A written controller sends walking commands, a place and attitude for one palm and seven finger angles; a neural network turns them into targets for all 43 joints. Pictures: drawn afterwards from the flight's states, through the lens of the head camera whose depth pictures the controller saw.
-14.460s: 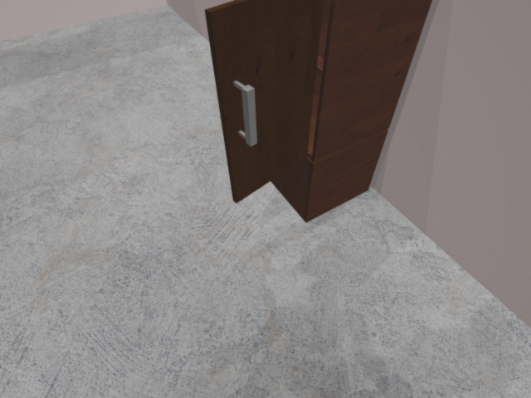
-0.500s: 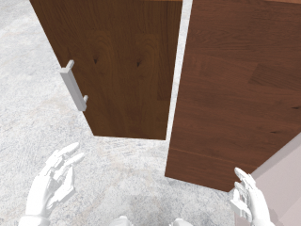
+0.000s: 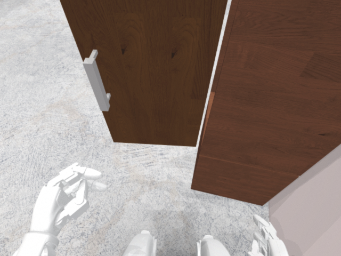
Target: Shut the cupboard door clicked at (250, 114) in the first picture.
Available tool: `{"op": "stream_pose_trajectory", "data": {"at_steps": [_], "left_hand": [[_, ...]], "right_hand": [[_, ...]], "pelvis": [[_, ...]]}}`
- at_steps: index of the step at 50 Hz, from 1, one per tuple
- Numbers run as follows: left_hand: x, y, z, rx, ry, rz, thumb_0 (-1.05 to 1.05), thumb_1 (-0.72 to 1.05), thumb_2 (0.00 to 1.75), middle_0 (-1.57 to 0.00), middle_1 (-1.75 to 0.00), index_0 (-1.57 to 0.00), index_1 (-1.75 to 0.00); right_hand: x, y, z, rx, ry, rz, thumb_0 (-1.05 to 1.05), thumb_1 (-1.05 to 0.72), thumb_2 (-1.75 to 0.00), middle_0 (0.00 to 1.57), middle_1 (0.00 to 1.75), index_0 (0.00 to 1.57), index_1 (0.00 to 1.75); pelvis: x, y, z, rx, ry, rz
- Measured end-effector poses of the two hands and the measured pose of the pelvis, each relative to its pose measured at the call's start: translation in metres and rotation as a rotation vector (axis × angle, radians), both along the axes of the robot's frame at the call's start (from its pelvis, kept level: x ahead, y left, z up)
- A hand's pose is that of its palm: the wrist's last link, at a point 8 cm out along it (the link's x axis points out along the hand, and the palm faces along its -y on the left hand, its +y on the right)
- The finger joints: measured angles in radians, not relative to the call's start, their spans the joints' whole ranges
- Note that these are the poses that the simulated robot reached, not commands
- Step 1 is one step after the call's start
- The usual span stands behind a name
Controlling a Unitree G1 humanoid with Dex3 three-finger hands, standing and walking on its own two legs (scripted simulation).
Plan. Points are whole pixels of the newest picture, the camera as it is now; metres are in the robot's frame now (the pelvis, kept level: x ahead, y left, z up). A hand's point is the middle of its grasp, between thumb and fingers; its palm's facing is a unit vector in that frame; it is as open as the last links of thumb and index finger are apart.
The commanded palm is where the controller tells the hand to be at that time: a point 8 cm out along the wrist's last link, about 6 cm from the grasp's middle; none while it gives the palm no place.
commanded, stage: raise the hand and make a fist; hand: left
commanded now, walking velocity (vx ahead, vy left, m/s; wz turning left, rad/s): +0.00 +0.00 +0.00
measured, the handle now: (100, 82) +0.53 +0.23 +0.09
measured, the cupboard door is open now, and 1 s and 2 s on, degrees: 100 100 100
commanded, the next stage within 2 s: bring the fist close to the handle in 1.10 s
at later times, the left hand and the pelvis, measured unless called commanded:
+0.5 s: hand (79, 188) +0.23 +0.19 +0.08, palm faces -0.01 -1.00 -0.05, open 3.0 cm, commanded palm +0.21 +0.25 +0.09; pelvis +0.02 +0.01 +0.01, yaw +1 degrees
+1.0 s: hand (93, 179) +0.25 +0.17 +0.10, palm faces -0.02 -1.00 -0.04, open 3.1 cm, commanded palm +0.23 +0.22 +0.10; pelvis +0.03 -0.02 +0.02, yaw +0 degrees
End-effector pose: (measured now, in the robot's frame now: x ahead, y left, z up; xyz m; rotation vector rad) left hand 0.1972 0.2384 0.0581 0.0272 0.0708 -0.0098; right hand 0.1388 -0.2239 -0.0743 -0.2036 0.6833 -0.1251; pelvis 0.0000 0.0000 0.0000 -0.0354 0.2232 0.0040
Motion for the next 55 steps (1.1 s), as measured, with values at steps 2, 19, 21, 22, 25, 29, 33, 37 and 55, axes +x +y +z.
{"op": "stream_pose_trajectory", "data": {"at_steps": [2, 19, 21, 22, 25, 29, 33, 37, 55], "left_hand": [[-0.001, 0.003, 0.002, 0.003, -0.013, 0.004, 0.01, 0.90, 0.89, -0.82, -0.97, -0.81, -0.97], [0.010, 0.010, 0.022, 0.010, -0.042, 0.009, 0.01, 0.90, 0.89, -1.13, -1.31, -1.12, -1.31], [0.012, 0.009, 0.024, 0.012, -0.041, 0.009, 0.01, 0.90, 0.89, -1.16, -1.35, -1.16, -1.35], [0.013, 0.009, 0.026, 0.013, -0.041, 0.007, 0.01, 0.90, 0.89, -1.18, -1.37, -1.18, -1.37], [0.017, 0.007, 0.030, 0.019, -0.043, 0.003, 0.01, 0.90, 0.89, -1.23, -1.42, -1.22, -1.42], [0.022, 0.005, 0.035, 0.024, -0.044, -0.001, 0.01, 0.90, 0.89, -1.27, -1.46, -1.26, -1.46], [0.028, 0.002, 0.038, 0.022, -0.039, -0.004, 0.01, 0.90, 0.89, -1.29, -1.48, -1.28, -1.48], [0.033, -0.001, 0.041, 0.019, -0.043, -0.004, 0.01, 0.90, 0.89, -1.30, -1.49, -1.29, -1.49], [0.031, -0.017, 0.040, 0.010, -0.060, -0.004, 0.01, 0.90, 0.89, -1.30, -1.50, -1.30, -1.50]], "right_hand": [[0.001, -0.002, 0.002, -0.020, 0.003, 0.007, 0.02, -0.90, -0.90, 0.21, 0.30, 0.20, 0.30], [0.068, 0.016, 0.038, -0.037, -0.122, 0.090, 0.02, -0.90, -0.90, 0.21, 0.30, 0.20, 0.30], [0.071, 0.018, 0.039, -0.027, -0.122, 0.099, 0.02, -0.90, -0.90, 0.21, 0.30, 0.20, 0.30], [0.072, 0.019, 0.039, -0.023, -0.120, 0.102, 0.02, -0.90, -0.90, 0.21, 0.30, 0.20, 0.30], [0.072, 0.018, 0.038, -0.014, -0.107, 0.105, 0.02, -0.90, -0.90, 0.21, 0.30, 0.20, 0.30], [0.067, 0.012, 0.035, -0.006, -0.080, 0.095, 0.02, -0.90, -0.90, 0.21, 0.30, 0.20, 0.30], [0.059, 0.002, 0.031, -0.008, -0.049, 0.074, 0.02, -0.90, -0.90, 0.21, 0.30, 0.20, 0.30], [0.052, -0.011, 0.029, -0.014, -0.027, 0.050, 0.02, -0.90, -0.90, 0.21, 0.30, 0.20, 0.30], [0.049, -0.033, 0.029, -0.023, -0.037, 0.017, 0.02, -0.90, -0.90, 0.20, 0.30, 0.20, 0.30]], "pelvis": [[0.002, 0.004, 0.000, -0.003, 0.002, 0.002], [0.019, 0.012, 0.010, -0.017, -0.014, 0.014], [0.021, 0.011, 0.011, -0.017, -0.016, 0.016], [0.022, 0.010, 0.012, -0.016, -0.017, 0.016], [0.024, 0.007, 0.014, -0.015, -0.021, 0.018], [0.027, 0.002, 0.017, -0.011, -0.027, 0.018], [0.029, -0.003, 0.019, -0.005, -0.030, 0.015], [0.030, -0.008, 0.021, 0.001, -0.035, 0.014], [0.028, -0.019, 0.022, 0.019, -0.039, 0.005]]}}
